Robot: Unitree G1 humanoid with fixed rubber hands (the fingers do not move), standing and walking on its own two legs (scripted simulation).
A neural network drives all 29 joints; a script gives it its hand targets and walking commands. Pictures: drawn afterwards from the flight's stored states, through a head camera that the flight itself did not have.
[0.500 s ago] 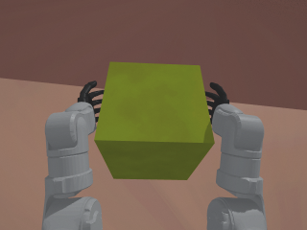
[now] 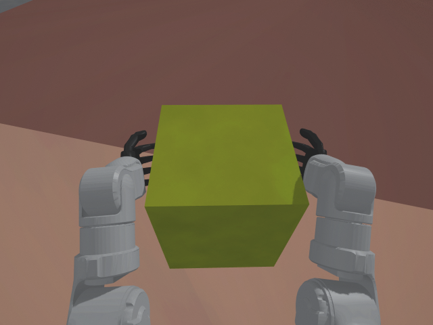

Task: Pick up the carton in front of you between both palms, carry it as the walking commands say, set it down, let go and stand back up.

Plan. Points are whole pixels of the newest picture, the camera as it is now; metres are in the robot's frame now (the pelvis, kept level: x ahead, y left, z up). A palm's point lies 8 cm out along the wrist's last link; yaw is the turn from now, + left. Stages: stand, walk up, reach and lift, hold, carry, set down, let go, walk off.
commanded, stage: carry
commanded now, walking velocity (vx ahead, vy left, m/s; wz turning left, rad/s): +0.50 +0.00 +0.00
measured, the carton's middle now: (222, 191) +0.36 +0.03 +0.08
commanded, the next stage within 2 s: none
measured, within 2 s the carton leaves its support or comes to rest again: neither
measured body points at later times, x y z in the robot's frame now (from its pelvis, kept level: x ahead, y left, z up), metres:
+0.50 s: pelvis +0.29 +0.03 +0.04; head +0.32 +0.04 +0.49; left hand +0.68 +0.15 +0.19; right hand +0.65 -0.15 +0.19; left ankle +0.28 +0.12 -0.70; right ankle +0.33 -0.09 -0.60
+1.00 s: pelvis +0.60 +0.00 +0.08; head +0.62 +0.00 +0.53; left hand +0.96 +0.17 +0.24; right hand +0.98 -0.14 +0.24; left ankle +0.73 +0.12 -0.61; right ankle +0.53 -0.09 -0.66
